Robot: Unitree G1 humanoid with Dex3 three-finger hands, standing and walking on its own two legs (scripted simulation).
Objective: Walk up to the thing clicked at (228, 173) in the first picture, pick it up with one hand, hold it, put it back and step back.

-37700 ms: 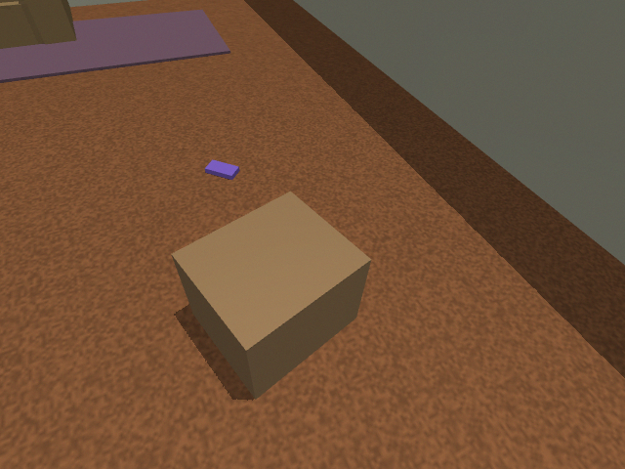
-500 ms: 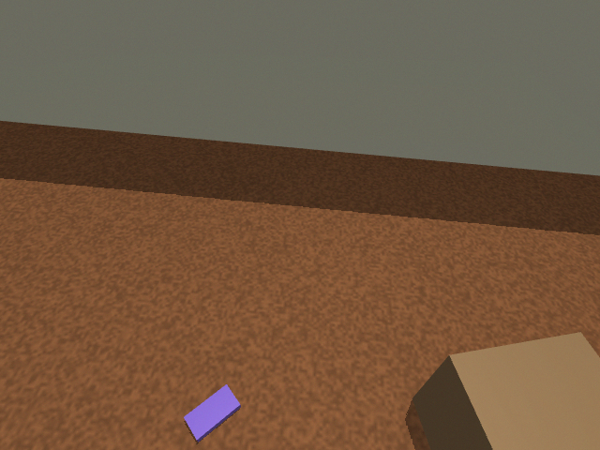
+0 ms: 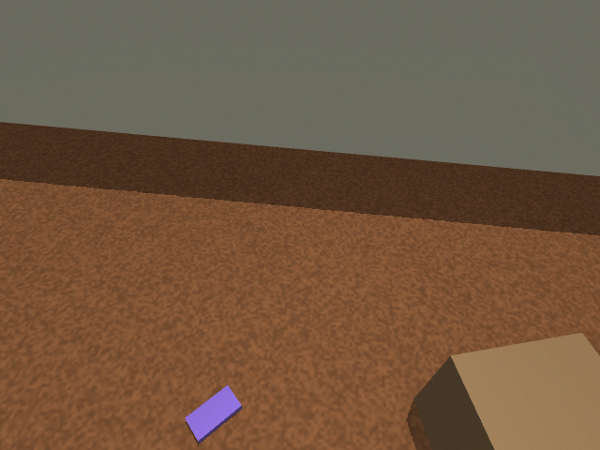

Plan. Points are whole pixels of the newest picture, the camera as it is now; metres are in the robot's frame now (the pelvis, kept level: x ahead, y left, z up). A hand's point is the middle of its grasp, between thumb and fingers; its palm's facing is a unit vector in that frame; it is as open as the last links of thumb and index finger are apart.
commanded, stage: stand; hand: left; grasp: from above
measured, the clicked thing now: (214, 412) +0.39 +0.23 -0.77
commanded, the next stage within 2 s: rise first in 0.70 s
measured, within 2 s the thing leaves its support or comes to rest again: neither
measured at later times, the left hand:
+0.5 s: hand out of the picture +0.07 +0.25 -0.16, palm faces -0.03 -0.94 -0.34, open 7.4 cm
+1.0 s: hand out of the picture +0.14 +0.25 -0.17, palm faces -0.01 -0.94 -0.34, open 8.5 cm
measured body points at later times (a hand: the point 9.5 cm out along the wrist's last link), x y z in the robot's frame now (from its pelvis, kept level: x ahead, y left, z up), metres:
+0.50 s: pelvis +0.00 +0.00 +0.00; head +0.01 +0.00 +0.45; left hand +0.07 +0.30 -0.13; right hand +0.08 -0.30 -0.13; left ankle -0.01 +0.13 -0.75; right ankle -0.02 -0.12 -0.75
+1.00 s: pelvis -0.01 +0.00 -0.01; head +0.05 +0.01 +0.43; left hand +0.14 +0.30 -0.14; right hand +0.09 -0.27 -0.14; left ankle -0.01 +0.13 -0.75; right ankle -0.02 -0.12 -0.75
